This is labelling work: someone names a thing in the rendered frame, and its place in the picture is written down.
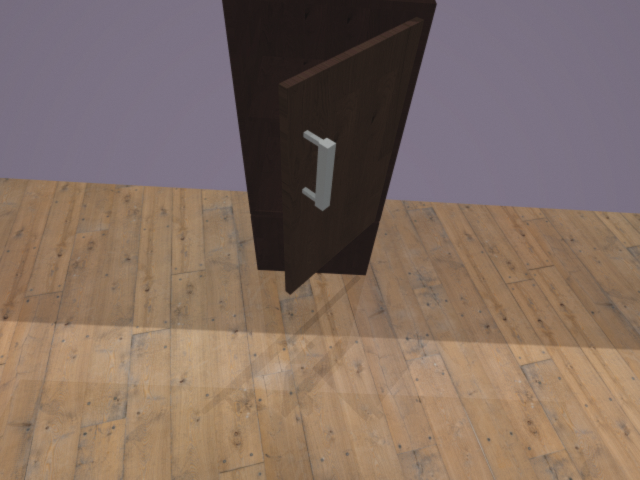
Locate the cupboard door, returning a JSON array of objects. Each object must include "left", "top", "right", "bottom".
[{"left": 278, "top": 17, "right": 424, "bottom": 295}]

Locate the handle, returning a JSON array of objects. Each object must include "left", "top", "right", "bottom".
[{"left": 302, "top": 130, "right": 336, "bottom": 211}]

